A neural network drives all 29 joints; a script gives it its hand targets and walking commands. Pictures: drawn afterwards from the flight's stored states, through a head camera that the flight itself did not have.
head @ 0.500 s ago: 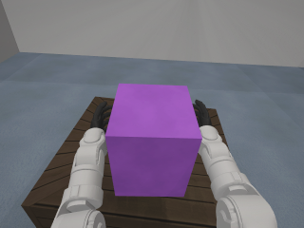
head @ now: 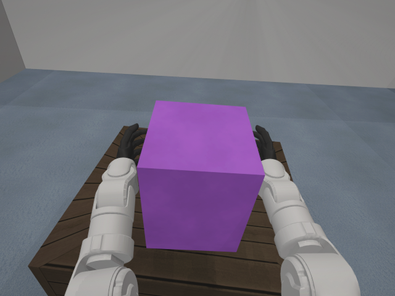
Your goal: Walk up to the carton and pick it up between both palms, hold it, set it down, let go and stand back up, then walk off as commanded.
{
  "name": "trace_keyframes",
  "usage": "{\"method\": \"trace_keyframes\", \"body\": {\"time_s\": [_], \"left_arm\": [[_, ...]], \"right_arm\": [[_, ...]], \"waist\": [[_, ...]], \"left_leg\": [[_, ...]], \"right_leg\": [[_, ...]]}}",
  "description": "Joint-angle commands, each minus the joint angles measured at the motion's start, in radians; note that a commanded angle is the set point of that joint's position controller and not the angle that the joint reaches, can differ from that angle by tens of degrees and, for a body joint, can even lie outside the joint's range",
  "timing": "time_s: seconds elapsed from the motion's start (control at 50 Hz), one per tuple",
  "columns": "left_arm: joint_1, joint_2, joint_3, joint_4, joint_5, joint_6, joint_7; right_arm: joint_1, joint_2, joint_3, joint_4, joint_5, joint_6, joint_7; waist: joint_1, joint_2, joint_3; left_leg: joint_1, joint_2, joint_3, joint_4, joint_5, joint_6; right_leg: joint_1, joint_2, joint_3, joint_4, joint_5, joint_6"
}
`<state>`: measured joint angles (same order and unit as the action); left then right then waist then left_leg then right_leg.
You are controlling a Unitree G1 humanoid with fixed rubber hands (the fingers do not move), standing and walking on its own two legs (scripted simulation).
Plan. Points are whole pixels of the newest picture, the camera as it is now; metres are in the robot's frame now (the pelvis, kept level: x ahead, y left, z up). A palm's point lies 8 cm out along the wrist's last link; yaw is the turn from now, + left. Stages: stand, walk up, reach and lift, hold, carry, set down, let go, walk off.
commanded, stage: reach and lift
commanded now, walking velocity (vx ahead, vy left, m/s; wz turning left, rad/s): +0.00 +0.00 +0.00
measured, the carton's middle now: (196, 176) +0.37 +0.03 +0.11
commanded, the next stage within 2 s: hold in 0.34 s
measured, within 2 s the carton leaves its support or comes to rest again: neither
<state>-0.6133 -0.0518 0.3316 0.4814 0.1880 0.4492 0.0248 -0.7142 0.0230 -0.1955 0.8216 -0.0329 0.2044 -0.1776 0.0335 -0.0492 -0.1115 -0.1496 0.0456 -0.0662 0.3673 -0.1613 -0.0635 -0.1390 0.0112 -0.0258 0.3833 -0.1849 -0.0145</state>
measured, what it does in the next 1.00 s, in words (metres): stands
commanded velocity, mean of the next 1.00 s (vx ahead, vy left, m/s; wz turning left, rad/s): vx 0.00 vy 0.00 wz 0.00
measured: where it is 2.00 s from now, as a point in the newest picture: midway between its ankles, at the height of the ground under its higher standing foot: outside the picture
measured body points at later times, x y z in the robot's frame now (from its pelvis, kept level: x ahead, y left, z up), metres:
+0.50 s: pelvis -0.01 +0.00 +0.00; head -0.08 +0.02 +0.44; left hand +0.36 +0.18 +0.18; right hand +0.38 -0.12 +0.18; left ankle +0.03 +0.16 -0.74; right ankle +0.02 -0.11 -0.74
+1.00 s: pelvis -0.01 +0.00 +0.00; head -0.09 +0.02 +0.44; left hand +0.35 +0.18 +0.18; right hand +0.38 -0.12 +0.18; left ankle +0.03 +0.16 -0.74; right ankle +0.02 -0.11 -0.74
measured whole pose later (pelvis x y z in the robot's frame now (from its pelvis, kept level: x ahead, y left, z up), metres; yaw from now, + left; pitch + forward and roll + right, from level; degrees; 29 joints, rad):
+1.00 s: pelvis -0.01 +0.00 +0.00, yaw +0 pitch -5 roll +0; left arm -0.62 -0.05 0.30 0.33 0.20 0.62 0.03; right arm -0.71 0.02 -0.20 0.69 0.04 0.33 -0.18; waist 0.02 -0.05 -0.11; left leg -0.14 0.05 -0.07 0.36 -0.15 -0.06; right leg -0.13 0.01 -0.03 0.38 -0.17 -0.01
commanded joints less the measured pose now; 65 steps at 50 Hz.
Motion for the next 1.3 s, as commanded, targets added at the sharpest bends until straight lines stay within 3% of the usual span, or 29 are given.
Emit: {"method": "trace_keyframes", "body": {"time_s": [0.0, 0.08, 0.22, 0.32, 0.42, 0.52, 0.76, 0.96, 1.12, 1.18, 1.28], "left_arm": [[-0.721, -0.562, -0.477, -0.130, -0.029, 0.015, -0.176], [-0.729, -0.574, -0.509, -0.196, -0.051, 0.027, -0.171], [-0.670, -0.547, -0.497, -0.209, -0.030, 0.078, -0.179], [-0.685, -0.554, -0.533, -0.273, -0.046, 0.098, -0.176], [-0.644, -0.539, -0.506, -0.257, -0.026, 0.133, -0.183], [-0.706, -0.564, -0.543, -0.305, -0.058, 0.135, -0.174], [-0.709, -0.570, -0.527, -0.280, -0.044, 0.156, -0.165], [-0.693, -0.570, -0.538, -0.310, -0.050, 0.158, -0.166], [-0.654, -0.551, -0.519, -0.312, -0.029, 0.172, -0.173], [-0.660, -0.563, -0.537, -0.331, -0.038, 0.174, -0.175], [-0.662, -0.562, -0.543, -0.337, -0.043, 0.175, -0.176]], "right_arm": [[-0.767, 0.600, 0.331, -0.268, 0.136, -0.039, 0.079], [-0.764, 0.603, 0.359, -0.314, 0.159, -0.030, 0.073], [-0.715, 0.582, 0.388, -0.317, 0.180, 0.019, 0.062], [-0.722, 0.585, 0.415, -0.372, 0.208, 0.039, 0.057], [-0.715, 0.566, 0.416, -0.368, 0.209, 0.068, 0.059], [-0.740, 0.564, 0.405, -0.383, 0.214, 0.077, 0.067], [-0.764, 0.549, 0.380, -0.353, 0.196, 0.085, 0.085], [-0.748, 0.548, 0.390, -0.367, 0.201, 0.086, 0.082], [-0.730, 0.535, 0.411, -0.378, 0.219, 0.095, 0.074], [-0.729, 0.533, 0.406, -0.392, 0.216, 0.095, 0.072], [-0.727, 0.535, 0.408, -0.396, 0.218, 0.096, 0.072]], "waist": [[-0.148, 0.052, -0.179], [-0.156, 0.055, -0.222], [-0.161, 0.038, -0.161], [-0.163, 0.060, -0.194], [-0.155, 0.047, -0.149], [-0.172, 0.073, -0.179], [-0.158, 0.074, -0.141], [-0.165, 0.067, -0.159], [-0.149, 0.057, -0.146], [-0.164, 0.070, -0.155], [-0.161, 0.072, -0.157]], "left_leg": [[0.077, -0.117, 0.092, -0.080, 0.107, 0.038], [0.095, -0.117, 0.088, -0.070, 0.149, 0.029], [0.091, -0.117, 0.088, -0.083, 0.114, 0.040], [0.101, -0.118, 0.084, -0.073, 0.138, 0.033], [0.088, -0.115, 0.088, -0.093, 0.080, 0.047], [0.089, -0.109, 0.082, -0.093, 0.067, 0.034], [0.070, -0.103, 0.087, -0.113, -0.008, 0.044], [0.092, -0.102, 0.086, -0.103, 0.044, 0.040], [0.107, -0.105, 0.085, -0.097, 0.076, 0.044], [0.115, -0.104, 0.085, -0.097, 0.080, 0.037], [0.108, -0.104, 0.084, -0.093, 0.083, 0.037]], "right_leg": [[0.255, 0.019, -0.036, -0.111, 0.217, 0.084], [0.270, 0.026, -0.036, -0.102, 0.260, 0.083], [0.268, 0.022, -0.030, -0.115, 0.235, 0.086], [0.268, 0.026, -0.029, -0.107, 0.260, 0.084], [0.251, 0.022, -0.024, -0.122, 0.191, 0.082], [0.225, 0.027, -0.025, -0.114, 0.164, 0.073], [0.184, 0.024, -0.026, -0.126, 0.059, 0.063], [0.198, 0.028, -0.027, -0.118, 0.110, 0.068], [0.221, 0.031, -0.026, -0.118, 0.138, 0.073], [0.221, 0.030, -0.027, -0.116, 0.148, 0.074], [0.220, 0.031, -0.026, -0.115, 0.148, 0.073]]}}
